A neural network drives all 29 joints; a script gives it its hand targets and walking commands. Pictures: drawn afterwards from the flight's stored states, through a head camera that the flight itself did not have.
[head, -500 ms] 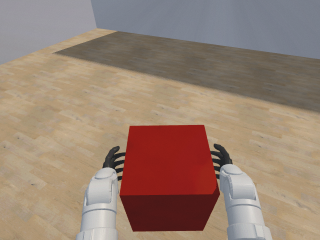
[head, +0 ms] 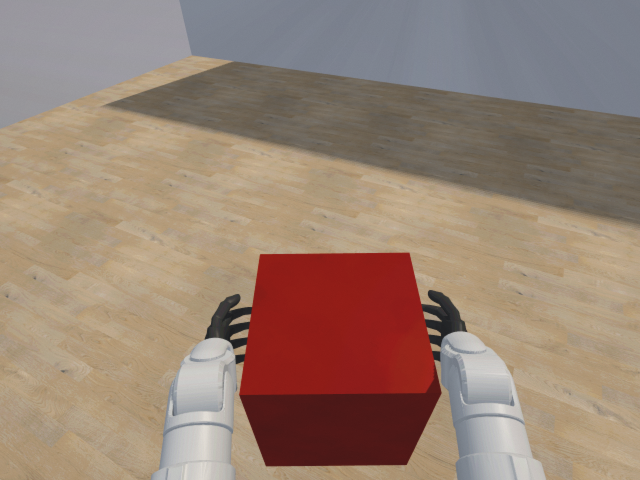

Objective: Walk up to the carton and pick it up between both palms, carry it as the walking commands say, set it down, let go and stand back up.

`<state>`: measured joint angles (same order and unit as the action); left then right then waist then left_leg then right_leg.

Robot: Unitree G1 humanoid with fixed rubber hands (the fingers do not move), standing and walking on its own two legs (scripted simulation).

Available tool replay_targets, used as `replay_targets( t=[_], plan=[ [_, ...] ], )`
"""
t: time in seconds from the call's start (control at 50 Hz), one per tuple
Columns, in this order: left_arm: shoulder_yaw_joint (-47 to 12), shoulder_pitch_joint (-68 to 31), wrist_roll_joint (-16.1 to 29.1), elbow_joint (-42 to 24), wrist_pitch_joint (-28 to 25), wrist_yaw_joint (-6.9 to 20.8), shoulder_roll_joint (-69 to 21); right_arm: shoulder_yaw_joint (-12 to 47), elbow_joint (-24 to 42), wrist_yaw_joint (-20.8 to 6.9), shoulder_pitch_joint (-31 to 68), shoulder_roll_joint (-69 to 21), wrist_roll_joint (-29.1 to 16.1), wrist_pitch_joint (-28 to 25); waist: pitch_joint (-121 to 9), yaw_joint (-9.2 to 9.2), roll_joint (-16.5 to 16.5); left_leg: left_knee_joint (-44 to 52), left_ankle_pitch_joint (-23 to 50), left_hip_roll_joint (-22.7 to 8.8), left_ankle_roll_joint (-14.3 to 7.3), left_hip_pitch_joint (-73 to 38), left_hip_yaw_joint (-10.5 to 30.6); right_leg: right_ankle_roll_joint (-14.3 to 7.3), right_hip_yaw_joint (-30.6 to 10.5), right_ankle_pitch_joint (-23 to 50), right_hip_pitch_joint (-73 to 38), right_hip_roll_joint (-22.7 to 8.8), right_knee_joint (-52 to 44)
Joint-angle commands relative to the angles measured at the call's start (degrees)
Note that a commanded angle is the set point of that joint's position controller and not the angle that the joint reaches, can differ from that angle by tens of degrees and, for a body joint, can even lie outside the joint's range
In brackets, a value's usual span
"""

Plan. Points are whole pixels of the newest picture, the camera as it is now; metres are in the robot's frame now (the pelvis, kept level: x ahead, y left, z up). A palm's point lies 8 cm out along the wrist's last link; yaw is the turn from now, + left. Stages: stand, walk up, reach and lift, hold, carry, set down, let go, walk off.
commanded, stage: hold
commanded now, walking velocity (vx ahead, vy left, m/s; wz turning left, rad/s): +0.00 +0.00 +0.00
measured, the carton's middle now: (335, 362) +0.30 +0.00 -0.02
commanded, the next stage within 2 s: carry in 0.30 s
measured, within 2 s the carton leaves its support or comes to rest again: neither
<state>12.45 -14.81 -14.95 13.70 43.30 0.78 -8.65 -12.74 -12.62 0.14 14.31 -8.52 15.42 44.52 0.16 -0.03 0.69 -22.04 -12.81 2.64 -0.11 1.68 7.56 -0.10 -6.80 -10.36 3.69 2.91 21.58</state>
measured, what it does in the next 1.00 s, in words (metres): walks backwards: right foot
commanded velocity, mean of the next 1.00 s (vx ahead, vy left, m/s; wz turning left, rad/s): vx -0.18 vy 0.15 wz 0.00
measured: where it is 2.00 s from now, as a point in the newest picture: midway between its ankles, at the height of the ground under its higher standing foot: outside the picture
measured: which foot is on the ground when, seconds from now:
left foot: down 0.00-0.88, up 0.90-1.00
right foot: down 0.00-0.58, up 0.60-0.86, down 0.88-1.00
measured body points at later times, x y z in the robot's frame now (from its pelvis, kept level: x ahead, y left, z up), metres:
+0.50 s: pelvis -0.02 +0.02 -0.02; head -0.04 +0.02 +0.43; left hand +0.28 +0.16 +0.05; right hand +0.27 -0.15 +0.05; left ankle +0.00 +0.12 -0.74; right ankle +0.03 -0.12 -0.74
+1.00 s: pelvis -0.12 +0.10 -0.01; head -0.13 +0.08 +0.44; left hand +0.17 +0.21 +0.06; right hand +0.13 -0.09 +0.05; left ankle -0.08 +0.20 -0.68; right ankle -0.13 -0.01 -0.74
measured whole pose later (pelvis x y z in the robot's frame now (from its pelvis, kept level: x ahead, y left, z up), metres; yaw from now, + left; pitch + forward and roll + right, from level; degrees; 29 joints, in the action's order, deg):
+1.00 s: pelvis -0.12 +0.10 -0.01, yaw -6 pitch +3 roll +2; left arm 6.0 -9.2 -5.8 -16.5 69.1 -5.0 -7.7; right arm -6.8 18.1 5.8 8.1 -7.5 6.3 70.1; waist -5.2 -1.2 1.1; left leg -61.2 -23.2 2.4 0.7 35.9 -2.5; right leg -0.4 5.4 -18.6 19.6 -4.5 35.2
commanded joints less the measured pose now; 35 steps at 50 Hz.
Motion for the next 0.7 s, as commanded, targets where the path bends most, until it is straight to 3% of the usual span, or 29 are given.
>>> replay_targets(
  t=[0.0, 0.26, 0.28, 0.32, 0.38, 0.44, 0.5, 0.54, 0.56, 0.58, 0.6, 0.62, 0.64, 0.68],
  plan=[
    [-31.5, -26.1, 14.9, -2.6, -1.2, 12.3, -53.2, 32.7, 4.2, -13.5, 28.0, -52.2, -15.9, -2.1, -12.5, 0.04, -0.3, 3.9, 11.8, 1.6, 0.5, 1.4, -2.1, 0.8, 2.0, 10.5, -6.3, 1.8, -2.2],
    [-32.4, -23.9, 15.5, -4.9, -0.8, 12.0, -52.3, 33.9, 6.8, -13.2, 25.9, -51.5, -16.4, -1.7, -11.6, 0.22, -0.5, 4.0, 11.4, 1.8, 0.5, 1.4, -2.2, 0.8, 2.0, 10.4, -6.0, 1.8, -2.4],
    [-34.6, -24.8, 17.1, -6.3, -0.7, 12.3, -51.9, 35.7, 7.5, -13.1, 26.5, -51.7, -17.1, -1.5, -9.2, -0.39, 0.1, -1.6, 2.5, -6.4, -0.1, 5.5, -2.2, -0.5, -2.7, 7.5, 6.4, -9.3, 1.5],
    [-35.4, -25.2, 17.3, -8.1, -0.2, 12.6, -51.5, 36.5, 9.1, -12.9, 27.3, -52.0, -17.8, -0.9, -13.1, -0.28, -1.8, -5.7, 1.8, -5.6, -0.6, 6.5, -1.1, -2.1, -7.2, 5.0, 11.4, -12.2, 3.1],
    [-39.5, -24.0, 20.1, -14.6, 2.0, 11.6, -50.8, 42.1, 15.0, -12.0, 27.1, -51.9, -21.3, 1.7, -17.8, 0.41, -7.5, -13.7, 3.9, -4.0, -0.5, 11.1, -2.9, -4.7, -12.9, 15.0, 11.1, -15.5, 5.0],
    [-42.7, -20.7, 22.4, -21.4, 6.2, 9.9, -48.8, 46.1, 22.1, -11.1, 25.7, -49.9, -25.2, 5.8, -19.9, 1.19, -13.0, -14.7, -9.8, -2.3, -0.1, 16.9, -5.7, -7.4, -18.1, 27.8, 8.6, -19.7, 5.0],
    [-45.8, -19.3, 25.1, -29.3, 11.2, 8.5, -47.2, 48.7, 28.5, -10.4, 23.5, -48.8, -28.7, 10.3, -22.0, 1.38, -10.3, -9.9, -6.6, -2.0, -0.6, 13.9, -7.2, -4.7, -13.9, 29.2, 10.6, -17.9, 7.1],
    [-47.1, -18.6, 26.5, -32.9, 14.6, 8.1, -46.0, 48.8, 31.3, -9.9, 22.0, -47.8, -29.8, 13.5, -23.4, 1.13, -5.6, -6.4, 3.0, -5.1, -2.1, 7.8, -4.9, -1.8, -8.7, 18.9, 17.0, -14.0, 12.1],
    [-47.5, -18.6, 27.1, -34.1, 16.3, 8.1, -45.8, 48.1, 31.9, -9.9, 21.3, -46.4, -29.7, 14.9, -23.5, 0.81, 5.2, -3.7, 19.2, -13.4, -4.9, 4.5, 2.7, 0.4, -2.3, 5.8, 23.9, -8.7, 21.0],
    [-48.3, -19.1, 28.0, -35.2, 17.7, 8.1, -45.9, 47.5, 32.4, -9.8, 20.1, -45.8, -29.8, 16.0, -23.1, 0.5, 13.6, -1.2, 37.3, -21.6, -10.5, 5.0, 7.1, 1.4, 5.5, -17.5, 27.7, -3.3, 31.7],
    [-49.3, -19.8, 29.2, -35.4, 18.8, 8.2, -46.4, 47.8, 34.0, -9.6, 19.6, -46.8, -30.5, 17.1, -23.6, 0.23, 10.3, -1.3, 42.8, -22.6, -13.7, 6.5, 5.4, 1.2, 7.4, -27.5, 26.7, -3.4, 43.5],
    [-50.1, -19.7, 30.3, -36.2, 19.6, 8.6, -47.3, 48.3, 35.4, -9.5, 19.2, -47.4, -30.5, 17.9, -22.8, -0.04, 4.6, -1.6, 41.6, -20.9, -14.9, 8.7, 3.0, 1.0, 7.3, -26.7, 27.7, -4.3, 49.7],
    [-50.4, -20.6, 31.2, -37.0, 20.4, 9.0, -47.7, 48.2, 36.6, -9.3, 19.9, -47.8, -30.1, 18.7, -21.6, -0.17, 1.7, -2.2, 39.2, -19.0, -14.7, 10.2, 0.5, 0.7, 7.5, -23.9, 28.6, -5.1, 51.9],
    [-50.6, -21.6, 32.6, -38.0, 22.0, 9.2, -48.0, 47.7, 37.1, -9.1, 20.3, -48.4, -30.3, 20.2, -20.7, 0.06, 1.9, -2.8, 33.6, -15.6, -13.2, 9.0, -2.6, 0.9, 9.0, -20.4, 29.8, -5.5, 47.4]
  ],
)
